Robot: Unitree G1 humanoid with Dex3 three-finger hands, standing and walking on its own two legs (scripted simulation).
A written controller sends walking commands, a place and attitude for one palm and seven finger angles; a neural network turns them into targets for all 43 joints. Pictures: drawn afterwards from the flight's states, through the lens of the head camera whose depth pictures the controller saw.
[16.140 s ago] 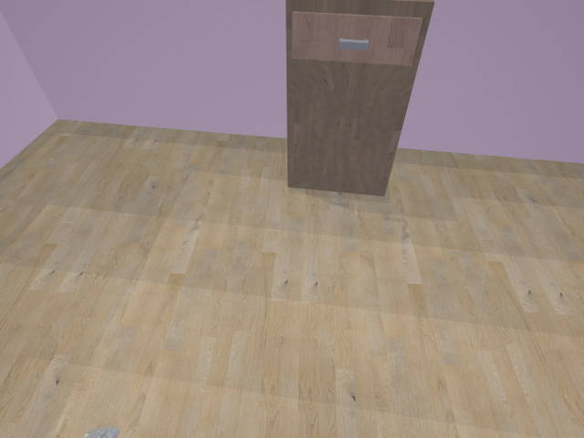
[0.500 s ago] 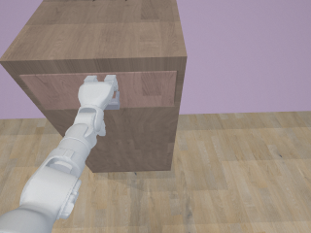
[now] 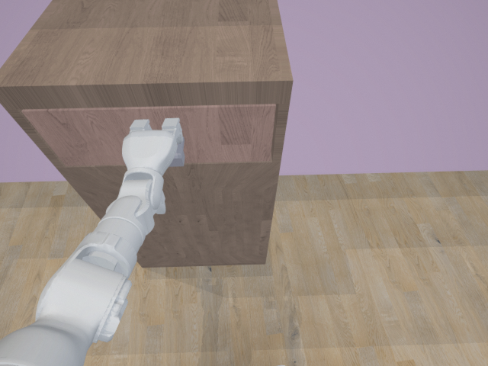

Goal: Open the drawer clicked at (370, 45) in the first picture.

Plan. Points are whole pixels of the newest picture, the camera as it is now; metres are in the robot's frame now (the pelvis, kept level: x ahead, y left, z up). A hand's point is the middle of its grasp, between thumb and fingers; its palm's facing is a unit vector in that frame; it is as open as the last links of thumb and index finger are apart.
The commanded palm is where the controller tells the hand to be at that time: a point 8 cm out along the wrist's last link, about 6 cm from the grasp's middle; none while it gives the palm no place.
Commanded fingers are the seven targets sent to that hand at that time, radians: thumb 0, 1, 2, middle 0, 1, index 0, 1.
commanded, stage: lower the fingers behind the handle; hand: left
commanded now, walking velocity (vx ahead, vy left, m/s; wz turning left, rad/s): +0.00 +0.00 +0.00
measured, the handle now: (157, 149) +0.52 +0.15 +0.02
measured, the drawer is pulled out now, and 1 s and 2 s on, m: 0.00 0.00 0.00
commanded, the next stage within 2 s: lift the fingers back up to retry in 0.60 s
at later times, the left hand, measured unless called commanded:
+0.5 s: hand (159, 167) +0.47 +0.14 +0.03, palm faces +0.02 +0.00 -1.00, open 13.8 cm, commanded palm +0.45 +0.15 +0.06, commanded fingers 0.00 -0.50 0.30 -0.30 -1.20 -0.30 -1.20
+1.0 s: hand (157, 163) +0.47 +0.14 +0.04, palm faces -0.01 -0.03 -1.00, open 13.7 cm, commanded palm +0.45 +0.15 +0.10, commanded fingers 0.00 -0.50 0.30 -0.30 -1.20 -0.30 -1.20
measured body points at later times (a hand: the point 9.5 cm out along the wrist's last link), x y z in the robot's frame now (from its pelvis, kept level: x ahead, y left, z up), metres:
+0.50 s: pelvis -0.02 +0.01 -0.01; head +0.06 +0.00 +0.43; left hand +0.46 +0.14 +0.08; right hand +0.00 -0.25 -0.14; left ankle -0.01 +0.10 -0.71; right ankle -0.01 -0.07 -0.71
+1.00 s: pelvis -0.02 +0.02 +0.00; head +0.06 +0.01 +0.44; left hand +0.47 +0.14 +0.09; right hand -0.01 -0.24 -0.14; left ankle -0.01 +0.10 -0.71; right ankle -0.01 -0.07 -0.71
